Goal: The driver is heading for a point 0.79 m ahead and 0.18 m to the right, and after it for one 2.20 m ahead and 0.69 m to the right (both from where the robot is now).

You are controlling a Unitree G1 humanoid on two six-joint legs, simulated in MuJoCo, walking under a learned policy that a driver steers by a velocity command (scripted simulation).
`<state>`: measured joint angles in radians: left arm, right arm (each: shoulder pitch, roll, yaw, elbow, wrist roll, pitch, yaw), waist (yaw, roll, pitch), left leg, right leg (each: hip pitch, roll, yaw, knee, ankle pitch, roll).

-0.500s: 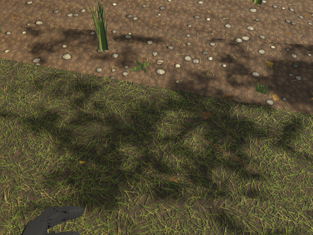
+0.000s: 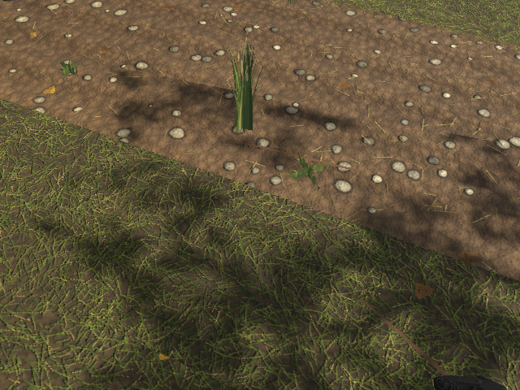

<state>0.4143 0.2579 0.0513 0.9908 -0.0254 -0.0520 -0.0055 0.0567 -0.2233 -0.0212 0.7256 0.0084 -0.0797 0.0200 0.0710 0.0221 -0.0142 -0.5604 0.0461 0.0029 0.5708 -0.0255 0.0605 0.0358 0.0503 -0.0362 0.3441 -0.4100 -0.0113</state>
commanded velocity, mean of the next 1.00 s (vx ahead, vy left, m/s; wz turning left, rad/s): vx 0.50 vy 0.00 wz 0.00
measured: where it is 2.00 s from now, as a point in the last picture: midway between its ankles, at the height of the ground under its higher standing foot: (329, 232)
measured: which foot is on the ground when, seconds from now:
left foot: up 0.00-0.00, down 0.02-0.78, up 0.80-1.00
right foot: down 0.00-0.02, up 0.04-0.76, down 0.78-1.00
